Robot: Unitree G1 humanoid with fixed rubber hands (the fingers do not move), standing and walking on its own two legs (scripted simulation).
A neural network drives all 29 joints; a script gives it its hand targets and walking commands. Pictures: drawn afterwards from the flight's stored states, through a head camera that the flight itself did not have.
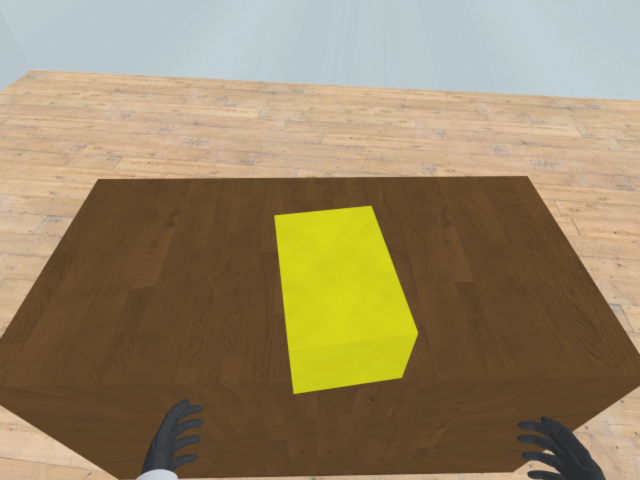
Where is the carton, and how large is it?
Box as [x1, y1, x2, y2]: [274, 206, 417, 393]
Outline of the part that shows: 371,206 274,215 289,358 294,393 401,377 415,340 417,331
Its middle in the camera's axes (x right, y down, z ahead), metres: +0.03 +0.09 +0.67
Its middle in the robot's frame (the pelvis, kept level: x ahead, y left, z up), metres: +0.44 +0.00 -0.07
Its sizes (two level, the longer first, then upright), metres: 0.269 0.180 0.144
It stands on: a pedestal, 0.64 m high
